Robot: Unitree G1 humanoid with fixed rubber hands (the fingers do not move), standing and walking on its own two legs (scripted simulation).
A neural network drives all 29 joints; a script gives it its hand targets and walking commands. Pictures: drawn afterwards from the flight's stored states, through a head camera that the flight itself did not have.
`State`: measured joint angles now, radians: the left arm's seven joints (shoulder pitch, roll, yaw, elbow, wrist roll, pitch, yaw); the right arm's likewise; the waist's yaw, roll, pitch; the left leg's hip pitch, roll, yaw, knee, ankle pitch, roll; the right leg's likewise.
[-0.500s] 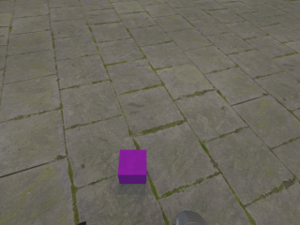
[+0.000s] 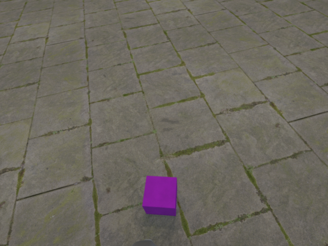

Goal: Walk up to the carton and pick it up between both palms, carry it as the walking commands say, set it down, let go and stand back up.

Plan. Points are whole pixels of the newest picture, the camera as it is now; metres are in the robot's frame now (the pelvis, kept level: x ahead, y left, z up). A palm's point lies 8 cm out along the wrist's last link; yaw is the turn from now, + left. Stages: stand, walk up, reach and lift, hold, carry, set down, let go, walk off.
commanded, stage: walk up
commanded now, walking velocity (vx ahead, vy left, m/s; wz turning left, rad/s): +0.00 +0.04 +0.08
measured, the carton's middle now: (161, 195) +0.46 +0.11 -0.70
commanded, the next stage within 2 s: none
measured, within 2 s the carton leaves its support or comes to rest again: neither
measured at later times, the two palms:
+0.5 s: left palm out of the picture -0.02 +0.25 -0.14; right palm out of the picture +0.05 -0.20 -0.14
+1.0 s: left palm out of the picture -0.01 +0.38 -0.14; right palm out of the picture +0.12 -0.14 -0.15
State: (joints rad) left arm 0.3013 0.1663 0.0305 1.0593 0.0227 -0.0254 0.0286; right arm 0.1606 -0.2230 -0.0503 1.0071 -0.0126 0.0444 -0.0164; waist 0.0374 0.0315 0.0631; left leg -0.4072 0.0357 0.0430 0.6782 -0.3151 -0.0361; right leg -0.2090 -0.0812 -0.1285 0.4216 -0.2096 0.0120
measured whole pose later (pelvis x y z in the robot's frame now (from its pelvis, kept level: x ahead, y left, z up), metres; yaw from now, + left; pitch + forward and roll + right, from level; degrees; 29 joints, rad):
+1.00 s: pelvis +0.07 +0.12 -0.01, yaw +0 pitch +1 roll +1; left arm 0.41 0.26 0.06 1.08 0.03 -0.01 0.04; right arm 0.22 -0.22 -0.04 1.01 -0.02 -0.01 0.00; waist 0.03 -0.03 0.05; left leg -0.34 0.05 0.12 0.55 -0.19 -0.01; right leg -0.21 -0.17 0.01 0.65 -0.48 0.07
